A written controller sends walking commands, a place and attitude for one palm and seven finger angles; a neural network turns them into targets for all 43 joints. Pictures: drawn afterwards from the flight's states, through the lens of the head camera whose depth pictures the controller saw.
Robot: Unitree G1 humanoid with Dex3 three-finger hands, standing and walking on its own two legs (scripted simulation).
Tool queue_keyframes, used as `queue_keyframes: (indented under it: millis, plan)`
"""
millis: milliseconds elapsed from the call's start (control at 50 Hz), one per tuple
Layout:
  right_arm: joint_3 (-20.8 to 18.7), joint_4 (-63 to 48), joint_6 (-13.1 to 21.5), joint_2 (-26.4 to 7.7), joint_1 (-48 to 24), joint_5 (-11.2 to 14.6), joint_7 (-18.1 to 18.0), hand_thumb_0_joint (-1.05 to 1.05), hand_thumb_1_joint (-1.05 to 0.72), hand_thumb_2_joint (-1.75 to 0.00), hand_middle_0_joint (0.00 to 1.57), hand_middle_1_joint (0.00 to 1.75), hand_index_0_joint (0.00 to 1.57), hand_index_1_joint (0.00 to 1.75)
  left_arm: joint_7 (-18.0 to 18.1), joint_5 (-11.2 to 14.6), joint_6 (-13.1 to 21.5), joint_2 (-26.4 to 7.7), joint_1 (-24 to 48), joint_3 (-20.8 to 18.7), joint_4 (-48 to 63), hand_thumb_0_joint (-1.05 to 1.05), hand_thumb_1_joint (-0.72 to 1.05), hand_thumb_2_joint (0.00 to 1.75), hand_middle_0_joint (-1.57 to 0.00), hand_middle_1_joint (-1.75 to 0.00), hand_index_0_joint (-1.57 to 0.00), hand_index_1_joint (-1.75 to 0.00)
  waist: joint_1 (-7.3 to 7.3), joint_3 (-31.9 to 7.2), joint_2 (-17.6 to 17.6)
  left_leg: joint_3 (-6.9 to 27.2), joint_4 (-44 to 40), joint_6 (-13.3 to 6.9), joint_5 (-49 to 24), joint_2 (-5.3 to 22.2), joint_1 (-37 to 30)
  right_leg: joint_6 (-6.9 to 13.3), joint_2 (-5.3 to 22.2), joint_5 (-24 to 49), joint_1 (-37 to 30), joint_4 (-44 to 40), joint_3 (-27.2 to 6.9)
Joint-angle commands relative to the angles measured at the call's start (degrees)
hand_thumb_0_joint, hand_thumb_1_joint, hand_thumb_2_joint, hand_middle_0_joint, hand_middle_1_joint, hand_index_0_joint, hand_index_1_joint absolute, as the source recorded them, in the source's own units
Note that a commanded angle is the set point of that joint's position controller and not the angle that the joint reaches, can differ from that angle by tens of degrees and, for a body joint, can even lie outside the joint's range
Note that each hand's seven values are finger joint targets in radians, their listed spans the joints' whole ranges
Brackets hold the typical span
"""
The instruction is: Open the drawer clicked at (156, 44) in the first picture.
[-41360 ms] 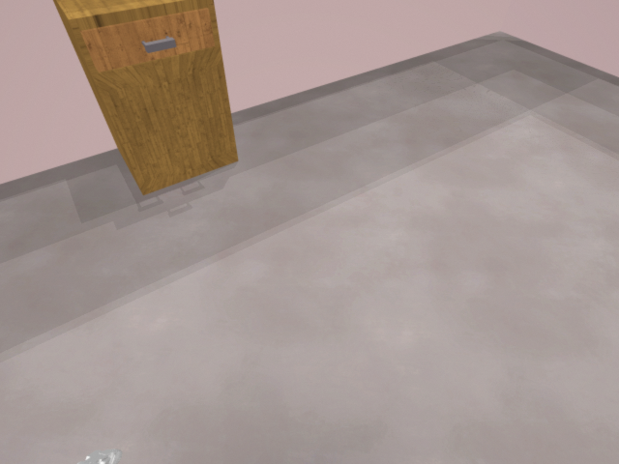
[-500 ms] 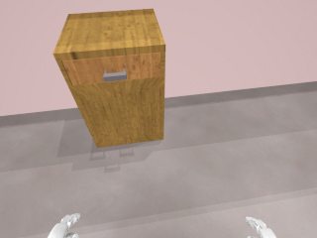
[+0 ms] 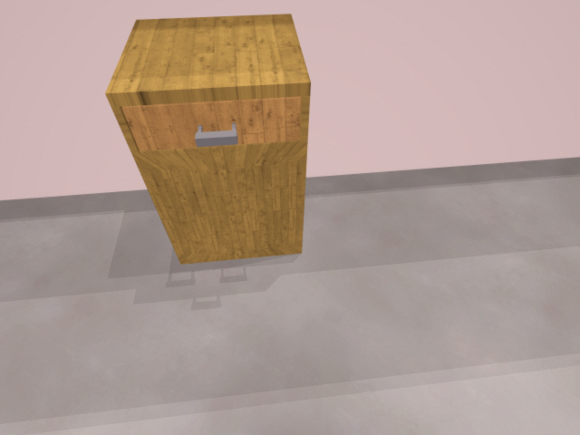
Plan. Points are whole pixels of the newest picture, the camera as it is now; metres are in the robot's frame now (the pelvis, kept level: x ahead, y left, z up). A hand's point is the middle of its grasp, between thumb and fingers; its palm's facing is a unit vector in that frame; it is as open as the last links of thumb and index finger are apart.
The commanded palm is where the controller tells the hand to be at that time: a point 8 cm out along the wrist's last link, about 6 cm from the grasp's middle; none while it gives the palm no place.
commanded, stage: let the arm hang, fingers relaxed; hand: left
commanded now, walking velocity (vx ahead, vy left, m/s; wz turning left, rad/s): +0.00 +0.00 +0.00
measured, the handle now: (217, 133) +0.84 +0.25 -0.11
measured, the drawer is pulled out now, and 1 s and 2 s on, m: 0.00 0.00 0.00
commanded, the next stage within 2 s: look to check the result in 0.38 s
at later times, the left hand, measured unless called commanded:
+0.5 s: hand out of the picture +0.11 +0.23 -0.16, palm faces -0.06 -0.94 -0.32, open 7.4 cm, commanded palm none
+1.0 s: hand out of the picture +0.11 +0.23 -0.16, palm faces -0.04 -0.94 -0.34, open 7.4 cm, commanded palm none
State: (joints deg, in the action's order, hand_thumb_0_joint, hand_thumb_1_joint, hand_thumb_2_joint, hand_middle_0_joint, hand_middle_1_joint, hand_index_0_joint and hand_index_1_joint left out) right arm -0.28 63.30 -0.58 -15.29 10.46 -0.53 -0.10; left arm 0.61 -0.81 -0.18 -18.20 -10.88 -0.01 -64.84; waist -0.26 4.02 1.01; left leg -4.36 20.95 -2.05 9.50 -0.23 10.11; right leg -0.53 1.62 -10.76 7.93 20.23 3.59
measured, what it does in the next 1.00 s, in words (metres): stands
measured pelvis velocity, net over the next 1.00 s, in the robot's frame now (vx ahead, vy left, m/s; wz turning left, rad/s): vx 0.04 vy -0.01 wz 0.00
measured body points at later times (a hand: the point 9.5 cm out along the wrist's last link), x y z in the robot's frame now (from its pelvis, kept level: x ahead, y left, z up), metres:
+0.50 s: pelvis +0.02 -0.01 +0.00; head +0.04 -0.01 +0.45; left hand +0.11 +0.28 -0.13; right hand +0.09 -0.31 -0.13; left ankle +0.02 +0.09 -0.75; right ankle +0.00 -0.12 -0.75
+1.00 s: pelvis +0.04 -0.01 +0.00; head +0.06 -0.02 +0.45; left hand +0.11 +0.28 -0.13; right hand +0.11 -0.30 -0.14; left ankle +0.02 +0.09 -0.75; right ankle +0.00 -0.12 -0.75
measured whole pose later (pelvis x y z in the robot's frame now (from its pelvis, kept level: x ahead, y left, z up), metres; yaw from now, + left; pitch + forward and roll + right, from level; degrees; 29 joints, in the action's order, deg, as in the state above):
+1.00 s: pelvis +0.04 -0.01 +0.00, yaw +0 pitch -1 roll +0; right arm -0.1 63.1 0.0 -18.1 6.6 -0.5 -0.1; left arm 0.6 -0.8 0.7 -18.3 -6.8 0.1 -63.9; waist -0.5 3.6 0.6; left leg -4.0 16.8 -0.7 10.4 0.3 5.6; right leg 0.2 0.8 -11.9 3.4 16.1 3.9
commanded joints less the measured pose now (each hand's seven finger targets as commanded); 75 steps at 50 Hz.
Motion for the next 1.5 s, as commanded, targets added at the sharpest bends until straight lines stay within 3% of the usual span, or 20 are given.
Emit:
queue_keyframes:
  millis: [0,220,280,560,1020,1060,1220,1480]
  plan:
    - [-2.5,-3.0,1.3,-12.2,-0.9,-0.3,-0.7,0.0,-0.9,-0.9,0.2,0.3,0.2,0.3,0.3,-0.1,1.5,-9.5,1.6,-1.8,3.2,0.0,0.9,0.9,-0.2,-0.3,-0.2,-0.3,-0.18,-2.1,-2.5,9.1,-6.4,-0.2,0.8,7.8,-1.4,2.3,5.6,-1.9,2.2,-4.8,-6.4]
    - [-2.4,-3.4,2.0,-13.5,-3.6,-0.2,-0.3,0.0,-0.9,-0.9,0.2,0.3,0.2,0.3,0.4,-0.2,2.3,-11.2,4.7,-2.4,5.0,0.0,0.9,0.9,-0.2,-0.3,-0.2,-0.3,-0.08,-5.0,-2.7,8.5,-5.8,-0.1,-8.3,8.0,-4.2,2.0,6.1,5.6,-0.6,-4.8,-6.7]
    - [-2.2,-3.2,2.2,-13.8,-4.1,-0.3,-0.4,0.0,-0.9,-0.9,0.2,0.3,0.2,0.3,0.4,-0.1,2.3,-11.4,5.3,-2.3,4.9,0.0,0.9,0.9,-0.2,-0.3,-0.2,-0.3,-0.22,-5.3,-1.0,8.2,-6.0,0.2,-10.4,8.0,-4.9,2.1,6.4,7.8,-1.5,-4.8,-6.7]
    - [-1.9,-3.2,1.9,-14.6,-4.3,-0.2,-0.7,0.0,-0.9,-0.9,0.2,0.3,0.2,0.3,0.4,0.1,2.3,-11.7,5.1,-2.3,4.2,0.0,0.9,0.9,-0.2,-0.3,-0.2,-0.3,-0.39,-5.7,0.0,7.6,-5.7,0.6,-12.4,8.2,-6.8,2.3,6.7,10.8,-3.2,-5.9,-6.4]
    - [-2.2,-3.5,1.7,-14.5,-4.1,-0.1,-0.9,0.0,-0.9,-0.9,0.2,0.3,0.2,0.3,0.7,0.0,2.4,-11.8,5.1,-2.5,4.5,0.0,0.9,0.9,-0.2,-0.3,-0.2,-0.3,-0.4,-5.7,-2.2,7.4,-5.1,0.6,-14.5,8.4,-8.1,2.2,6.6,13.9,-3.8,-5.9,-5.9]
    - [-2.1,-3.4,1.7,-14.6,-4.2,-0.2,-0.9,0.0,-0.9,-0.9,0.2,0.3,0.2,0.3,0.7,0.1,2.4,-11.6,5.2,-2.4,4.4,0.0,0.9,0.9,-0.2,-0.3,-0.2,-0.3,-0.51,-6.2,-1.2,7.3,-5.1,0.7,-14.9,8.3,-8.3,2.3,6.6,14.4,-4.1,-5.7,-6.1]
    - [-2.4,-4.5,1.4,-15.1,-4.5,-0.1,-0.8,0.0,-0.9,-0.9,0.2,0.3,0.2,0.3,0.6,0.1,2.1,-12.6,5.7,-2.9,5.7,0.0,0.9,0.9,-0.2,-0.3,-0.2,-0.3,-0.22,-6.4,-1.3,8.7,-3.1,0.5,-17.2,7.8,-6.5,2.1,7.1,14.1,-4.8,-3.5,-3.9]
    - [-1.7,-5.0,-0.4,-9.2,-2.2,-0.2,-0.6,0.0,-0.9,-0.9,0.2,0.3,0.2,0.3,1.1,0.2,0.1,-7.3,2.7,-2.3,6.2,0.0,0.9,0.9,-0.2,-0.3,-0.2,-0.3,0.02,-4.8,-0.8,10.7,1.0,1.2,-14.5,6.7,-0.2,2.0,8.0,9.0,-3.6,0.6,-1.5]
